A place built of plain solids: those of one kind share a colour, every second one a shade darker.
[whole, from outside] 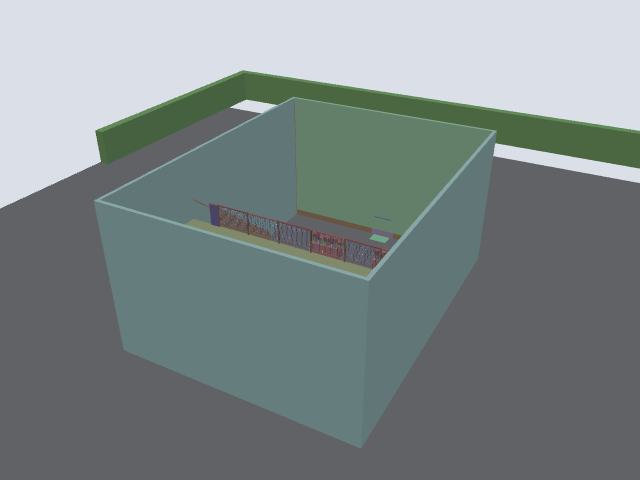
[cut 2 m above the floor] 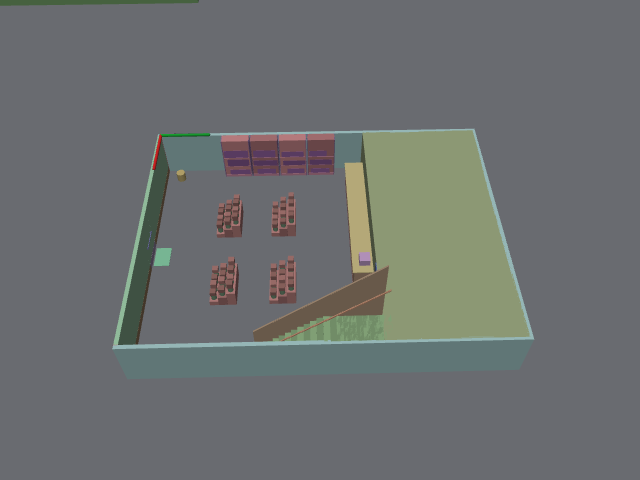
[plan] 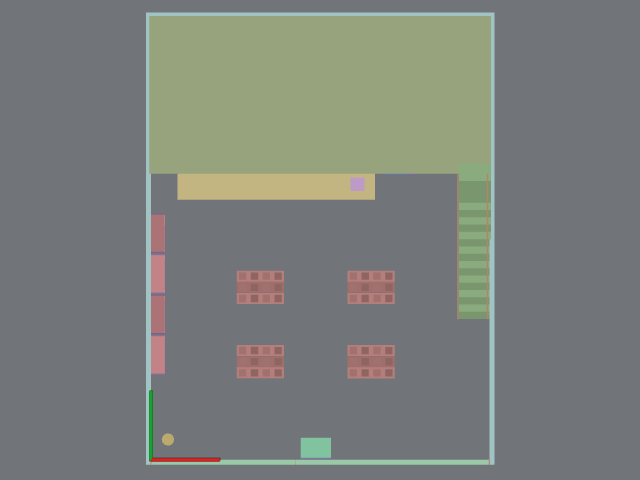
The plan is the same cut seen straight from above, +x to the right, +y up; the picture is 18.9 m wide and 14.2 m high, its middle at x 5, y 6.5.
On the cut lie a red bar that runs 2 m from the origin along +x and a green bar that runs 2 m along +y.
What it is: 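A flower shop at street level behind a glazed front, one room two levels high, with a raised rear level reached by one straight flight, fitted out in the 1990s to 2020s; 10.0 x 13.1 m, 6.55 m high throughout; its front glazed onto the street; the raised level 3.65 m over the floor, over the rear 4.6 m, open to the hall behind a guard 1.0 m high along its edge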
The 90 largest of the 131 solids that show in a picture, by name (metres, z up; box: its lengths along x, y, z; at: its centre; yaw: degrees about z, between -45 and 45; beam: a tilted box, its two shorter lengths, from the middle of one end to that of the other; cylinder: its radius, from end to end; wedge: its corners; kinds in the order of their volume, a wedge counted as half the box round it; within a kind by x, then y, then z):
{
 "upper_1": {"box": [10.11, 4.67, 3.7], "at": [5.0, 10.79, 1.8]},
 "street_hedge_1": {"box": [0.6, 15.85, 2.25], "at": [-14.6, -8.07, 1.07]},
 "street_hedge_2": {"box": [39.8, 0.6, 2.25], "at": [5.0, -16.3, 1.07]},
 "street_hedge_3": {"box": [0.6, 15.85, 2.25], "at": [24.61, -8.07, 1.07]},
 "wall_1": {"box": [0.15, 13.38, 6.6], "at": [-0.07, 6.54, 3.25]},
 "wall_2": {"box": [10.31, 0.15, 6.6], "at": [5.0, 13.15, 3.25]},
 "wall_3": {"box": [0.15, 13.38, 6.6], "at": [10.09, 6.54, 3.25]},
 "stair_step_1": {"box": [0.96, 0.43, 0.22], "at": [9.58, 4.38, 0.06]},
 "stair_step_2": {"box": [0.96, 0.43, 0.4], "at": [9.58, 4.59, 0.15]},
 "stair_step_3": {"box": [0.96, 0.43, 0.57], "at": [9.58, 4.8, 0.24]},
 "stair_step_4": {"box": [0.96, 0.43, 0.75], "at": [9.58, 5.02, 0.32]},
 "stair_step_5": {"box": [0.96, 0.43, 0.92], "at": [9.58, 5.24, 0.41]},
 "stair_step_6": {"box": [0.96, 0.43, 1.09], "at": [9.58, 5.45, 0.5]},
 "stair_step_7": {"box": [0.96, 0.43, 1.27], "at": [9.58, 5.67, 0.58]},
 "stair_step_8": {"box": [0.96, 0.43, 1.44], "at": [9.58, 5.88, 0.67]},
 "stair_step_9": {"box": [0.96, 0.43, 1.62], "at": [9.58, 6.09, 0.76]},
 "stair_step_10": {"box": [0.96, 0.43, 1.79], "at": [9.58, 6.31, 0.84]},
 "stair_step_11": {"box": [0.96, 0.43, 1.96], "at": [9.58, 6.53, 0.93]},
 "stair_step_12": {"box": [0.96, 0.43, 2.14], "at": [9.58, 6.74, 1.02]},
 "stair_step_13": {"box": [0.96, 0.43, 2.31], "at": [9.58, 6.96, 1.11]},
 "stair_step_14": {"box": [0.96, 0.43, 2.49], "at": [9.58, 7.17, 1.19]},
 "stair_step_15": {"box": [0.96, 0.43, 2.66], "at": [9.58, 7.38, 1.28]},
 "stair_step_16": {"box": [0.96, 0.43, 2.83], "at": [9.58, 7.6, 1.37]},
 "stair_step_17": {"box": [0.96, 0.43, 3.01], "at": [9.58, 7.82, 1.45]},
 "stair_step_18": {"box": [0.96, 0.43, 3.18], "at": [9.58, 8.03, 1.54]},
 "stair_step_19": {"box": [0.96, 0.43, 3.36], "at": [9.58, 8.24, 1.63]},
 "stair_step_20": {"box": [0.96, 0.52, 3.53], "at": [9.58, 8.5, 1.72]},
 "window_wall_1": {"box": [4.28, 0.15, 6.6], "at": [2.14, -0.07, 3.25]},
 "window_wall_2": {"box": [1.2, 0.15, 6.6], "at": [4.88, -0.07, 3.25]},
 "window_wall_3": {"box": [4.53, 0.15, 6.6], "at": [7.75, -0.07, 3.25]},
 "counter_1": {"box": [5.81, 0.7, 1.05], "at": [3.71, 8.1, 0.47]},
 "shelves_body_1": {"box": [0.4, 1.16, 2.1], "at": [0.2, 3.1, 1.0]},
 "shelves_body_2": {"box": [0.4, 1.16, 2.1], "at": [0.2, 4.3, 1.0]},
 "shelves_body_3": {"box": [0.4, 1.16, 2.1], "at": [0.2, 5.5, 1.0]},
 "shelves_body_4": {"box": [0.4, 1.16, 2.1], "at": [0.2, 6.7, 1.0]},
 "tier_1": {"box": [1.4, 0.33, 0.27], "at": [3.24, 2.57, 0.09]},
 "tier_2": {"box": [1.4, 0.33, 0.51], "at": [3.24, 2.9, 0.2]},
 "tier_3": {"box": [1.4, 0.33, 0.75], "at": [3.24, 3.23, 0.33]},
 "tier_4": {"box": [1.4, 0.33, 0.27], "at": [3.24, 4.77, 0.09]},
 "tier_5": {"box": [1.4, 0.33, 0.51], "at": [3.24, 5.1, 0.2]},
 "tier_6": {"box": [1.4, 0.33, 0.75], "at": [3.24, 5.43, 0.33]},
 "tier_7": {"box": [1.4, 0.33, 0.27], "at": [6.51, 2.57, 0.09]},
 "tier_8": {"box": [1.4, 0.33, 0.51], "at": [6.51, 2.9, 0.2]},
 "tier_9": {"box": [1.4, 0.33, 0.75], "at": [6.51, 3.23, 0.33]},
 "tier_10": {"box": [1.4, 0.33, 0.27], "at": [6.51, 4.77, 0.09]},
 "tier_11": {"box": [1.4, 0.33, 0.51], "at": [6.51, 5.1, 0.2]},
 "tier_12": {"box": [1.4, 0.33, 0.75], "at": [6.51, 5.43, 0.33]},
 "shelves_goods_1": {"box": [0.41, 1.03, 0.39], "at": [0.2, 3.09, 1.29]},
 "shelves_goods_2": {"box": [0.41, 0.92, 0.38], "at": [0.2, 3.14, 0.8]},
 "shelves_goods_3": {"box": [0.41, 0.88, 0.26], "at": [0.2, 3.18, 0.26]},
 "shelves_goods_4": {"box": [0.41, 0.94, 0.38], "at": [0.2, 4.29, 1.28]},
 "shelves_goods_5": {"box": [0.41, 1.03, 0.3], "at": [0.2, 4.31, 0.76]},
 "shelves_goods_6": {"box": [0.41, 0.81, 0.28], "at": [0.2, 4.33, 0.27]},
 "shelves_goods_7": {"box": [0.41, 0.94, 0.29], "at": [0.2, 5.49, 1.23]},
 "shelves_goods_8": {"box": [0.41, 0.97, 0.26], "at": [0.2, 5.55, 0.74]},
 "shelves_goods_9": {"box": [0.41, 0.75, 0.27], "at": [0.2, 5.61, 0.26]},
 "shelves_goods_10": {"box": [0.41, 0.75, 0.31], "at": [0.2, 6.57, 1.25]},
 "shelves_goods_11": {"box": [0.41, 0.82, 0.26], "at": [0.2, 6.66, 0.26]},
 "shelves_goods_12": {"box": [0.41, 0.95, 0.29], "at": [0.2, 6.69, 0.75]},
 "stair_guard_1": {"wedge": [[9.05, 4.16, -0.02], [9.05, 4.16, 1.12], [9.05, 8.47, -0.02], [9.05, 8.47, 4.61], [9.11, 4.16, -0.02], [9.11, 4.16, 1.12], [9.11, 8.47, -0.02], [9.11, 8.47, 4.61]]},
 "shelves_shelf_1": {"box": [0.41, 1.1, 0.18], "at": [0.21, 3.1, 0.04]},
 "shelves_shelf_2": {"box": [0.41, 1.1, 0.18], "at": [0.21, 4.3, 0.04]},
 "shelves_shelf_3": {"box": [0.41, 1.1, 0.18], "at": [0.21, 5.5, 0.04]},
 "shelves_shelf_4": {"box": [0.41, 1.1, 0.18], "at": [0.21, 6.7, 0.04]},
 "stair_wall_rail_1": {"wedge": [[9.94, 4.16, 1.08], [9.94, 4.16, 1.13], [9.94, 8.46, 4.56], [9.94, 8.46, 4.61], [9.97, 4.16, 1.08], [9.97, 4.16, 1.13], [9.97, 8.46, 4.56], [9.97, 8.46, 4.61]]},
 "counter_top_1": {"box": [5.85, 0.78, 0.04], "at": [3.71, 8.08, 1.02]},
 "bunch_1": {"box": [0.22, 0.22, 0.24], "at": [2.71, 5.1, 0.81]},
 "bunch_2": {"box": [0.22, 0.22, 0.23], "at": [2.71, 5.43, 1.06]},
 "bunch_3": {"box": [0.22, 0.22, 0.23], "at": [3.06, 3.23, 1.09]},
 "bunch_4": {"box": [0.22, 0.22, 0.25], "at": [3.41, 2.57, 0.56]},
 "bunch_5": {"box": [0.22, 0.22, 0.26], "at": [3.41, 3.23, 1.03]},
 "bunch_6": {"box": [0.22, 0.22, 0.22], "at": [3.76, 2.57, 0.6]},
 "bunch_7": {"box": [0.22, 0.22, 0.24], "at": [3.76, 2.9, 0.78]},
 "bunch_8": {"box": [0.22, 0.22, 0.25], "at": [3.76, 3.23, 1.05]},
 "bunch_9": {"box": [0.22, 0.22, 0.26], "at": [5.99, 3.23, 1.05]},
 "bunch_10": {"box": [0.22, 0.22, 0.25], "at": [5.99, 4.77, 0.6]},
 "bunch_11": {"box": [0.22, 0.22, 0.23], "at": [6.34, 4.77, 0.55]},
 "bunch_12": {"box": [0.22, 0.22, 0.25], "at": [6.69, 2.57, 0.58]},
 "bunch_13": {"box": [0.22, 0.22, 0.27], "at": [6.69, 5.1, 0.78]},
 "bunch_14": {"box": [0.22, 0.22, 0.25], "at": [7.04, 3.23, 1.04]},
 "stallriser_1": {"box": [4.28, 0.05, 0.35], "at": [2.14, -0.02, 0.12]},
 "stallriser_2": {"box": [4.53, 0.05, 0.35], "at": [7.75, -0.02, 0.12]},
 "shelves_cheek_1": {"box": [0.41, 0.032, 2.1], "at": [0.21, 3.67, 1.0]},
 "shelves_cheek_2": {"box": [0.41, 0.032, 2.1], "at": [0.21, 4.87, 1.0]},
 "till_1": {"box": [0.42, 0.4, 0.28], "at": [6.11, 8.15, 1.18]},
 "front_corner_1": {"box": [0.04, 0.17, 6.45], "at": [10.01, -0.07, 3.17]},
 "plant_pot_1": {"cylinder": 0.18, "from": [0.5, 0.6, 0.0], "to": [0.5, 0.6, 0.38]},
 "door_mat_1": {"box": [0.9, 0.6, 0.07], "at": [4.88, 0.35, -0.02]},
 "upper_guard_return_1": {"box": [0.4, 0.06, 0.99], "at": [8.85, 8.49, 4.1]},
 "street_door_kick_1": {"box": [1.2, 0.05, 0.35], "at": [4.88, -0.02, 0.12]}
}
